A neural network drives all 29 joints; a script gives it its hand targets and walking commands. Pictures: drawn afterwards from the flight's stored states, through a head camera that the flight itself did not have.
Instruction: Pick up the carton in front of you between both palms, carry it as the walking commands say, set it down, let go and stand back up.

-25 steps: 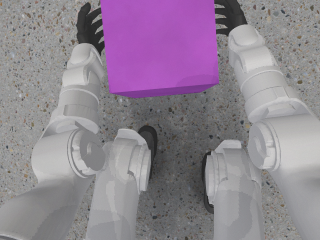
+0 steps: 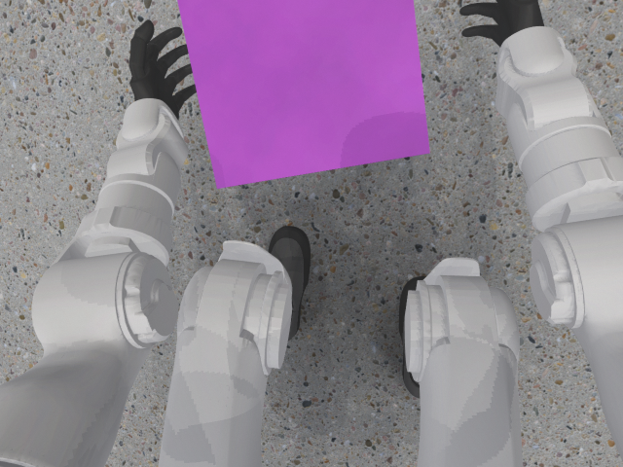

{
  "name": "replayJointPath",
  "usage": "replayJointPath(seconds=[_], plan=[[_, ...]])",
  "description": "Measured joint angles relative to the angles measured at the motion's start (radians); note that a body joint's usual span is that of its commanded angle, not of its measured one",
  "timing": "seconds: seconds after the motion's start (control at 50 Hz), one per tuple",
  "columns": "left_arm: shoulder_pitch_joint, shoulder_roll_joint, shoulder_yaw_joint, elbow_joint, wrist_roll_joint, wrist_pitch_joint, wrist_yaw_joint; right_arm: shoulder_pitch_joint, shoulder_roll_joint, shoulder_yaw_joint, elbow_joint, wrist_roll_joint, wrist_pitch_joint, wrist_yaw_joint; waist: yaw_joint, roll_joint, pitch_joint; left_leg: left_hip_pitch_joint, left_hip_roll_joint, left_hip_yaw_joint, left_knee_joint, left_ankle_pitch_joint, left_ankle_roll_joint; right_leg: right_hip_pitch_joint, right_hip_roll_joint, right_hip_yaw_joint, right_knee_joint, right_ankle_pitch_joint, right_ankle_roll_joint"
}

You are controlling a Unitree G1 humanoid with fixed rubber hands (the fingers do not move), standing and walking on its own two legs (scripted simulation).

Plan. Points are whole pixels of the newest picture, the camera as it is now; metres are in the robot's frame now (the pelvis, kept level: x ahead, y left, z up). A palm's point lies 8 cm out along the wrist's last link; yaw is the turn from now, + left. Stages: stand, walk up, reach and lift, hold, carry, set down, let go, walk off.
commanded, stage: set down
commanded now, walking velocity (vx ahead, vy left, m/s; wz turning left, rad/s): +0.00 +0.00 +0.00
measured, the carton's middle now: (319, 87) +0.50 +0.06 -0.26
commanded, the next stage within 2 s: let go in 1.12 s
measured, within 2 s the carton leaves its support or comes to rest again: neither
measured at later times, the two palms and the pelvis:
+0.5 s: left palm (74, 81) +0.47 +0.23 -0.06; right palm out of the picture +0.56 -0.14 -0.05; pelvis +0.01 +0.01 +0.07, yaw -1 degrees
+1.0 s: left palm out of the picture +0.47 +0.23 +0.09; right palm out of the picture +0.57 -0.15 +0.10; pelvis +0.03 +0.01 +0.20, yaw -2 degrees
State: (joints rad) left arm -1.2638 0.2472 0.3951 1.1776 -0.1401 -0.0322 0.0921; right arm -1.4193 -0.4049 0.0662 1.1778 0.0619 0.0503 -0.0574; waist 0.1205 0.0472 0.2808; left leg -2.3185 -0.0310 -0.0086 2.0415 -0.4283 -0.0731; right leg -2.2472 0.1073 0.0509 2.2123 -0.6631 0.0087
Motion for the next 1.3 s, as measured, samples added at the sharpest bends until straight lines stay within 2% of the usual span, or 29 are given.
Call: replayJointPath(seconds=[0.06,0.12,0.24,0.3,0.36,0.56,0.82,1.12,1.22,1.3], plan=[[0.018,0.016,-0.041,-0.020,-0.043,-0.010,0.004,0.006,-0.033,0.041,-0.030,0.064,-0.001,0.012,-0.001,-0.010,0.002,-0.001,0.006,0.000,0.002,-0.002,0.006,0.000,0.004,-0.001,-0.004,0.002,0.003],[0.039,0.017,-0.069,-0.066,-0.071,-0.009,0.012,0.003,-0.040,0.055,-0.061,0.091,0.004,0.018,0.002,-0.016,-0.009,-0.006,0.009,-0.001,0.003,-0.002,0.009,-0.003,0.006,-0.001,-0.007,0.004,0.007],[0.116,-0.031,-0.098,-0.250,-0.089,0.028,0.044,0.040,-0.026,0.019,-0.163,0.072,0.039,0.006,0.004,-0.021,-0.062,-0.005,-0.006,-0.006,-0.017,0.008,0.012,0.008,-0.010,-0.006,-0.029,0.003,0.008],[0.165,-0.062,-0.102,-0.348,-0.067,0.066,0.062,0.075,-0.015,-0.018,-0.209,0.053,0.070,0.001,0.006,-0.034,-0.094,0.020,-0.012,-0.013,-0.046,0.008,0.012,0.039,-0.019,-0.013,-0.062,0.001,0.005],[0.204,-0.081,-0.096,-0.400,-0.037,0.101,0.072,0.098,-0.005,-0.057,-0.205,0.035,0.096,0.007,0.009,-0.051,-0.137,0.053,-0.014,-0.018,-0.090,0.007,0.013,0.073,-0.024,-0.017,-0.112,0.004,0.001],[0.272,-0.117,-0.083,-0.456,0.021,0.140,0.069,0.141,0.000,-0.135,-0.152,-0.002,0.090,0.058,0.014,-0.073,-0.274,0.142,-0.013,-0.025,-0.261,0.022,0.025,0.162,-0.032,-0.016,-0.303,0.037,0.003],[0.385,-0.151,-0.066,-0.573,0.047,0.179,0.049,0.253,0.015,-0.174,-0.266,-0.047,0.122,0.097,0.016,-0.075,-0.353,0.309,-0.004,-0.021,-0.487,0.049,0.036,0.319,-0.036,-0.002,-0.541,0.087,0.006],[0.470,-0.184,-0.041,-0.566,0.105,0.165,0.020,0.325,0.047,-0.226,-0.228,-0.092,0.102,0.130,0.020,-0.088,-0.407,0.584,0.009,-0.027,-0.805,0.120,0.041,0.585,-0.039,0.006,-0.874,0.184,0.001],[0.506,-0.190,-0.044,-0.560,0.137,0.151,-0.001,0.363,0.071,-0.258,-0.227,-0.126,0.088,0.127,0.017,-0.083,-0.413,0.673,0.015,-0.027,-0.903,0.148,0.046,0.673,-0.038,0.010,-0.980,0.219,0.002],[0.595,-0.190,-0.073,-0.578,0.175,0.135,-0.037,0.474,0.119,-0.286,-0.289,-0.156,0.074,0.096,0.008,-0.075,-0.418,0.761,0.021,-0.027,-0.981,0.164,0.052,0.764,-0.037,0.013,-1.071,0.245,0.005]])
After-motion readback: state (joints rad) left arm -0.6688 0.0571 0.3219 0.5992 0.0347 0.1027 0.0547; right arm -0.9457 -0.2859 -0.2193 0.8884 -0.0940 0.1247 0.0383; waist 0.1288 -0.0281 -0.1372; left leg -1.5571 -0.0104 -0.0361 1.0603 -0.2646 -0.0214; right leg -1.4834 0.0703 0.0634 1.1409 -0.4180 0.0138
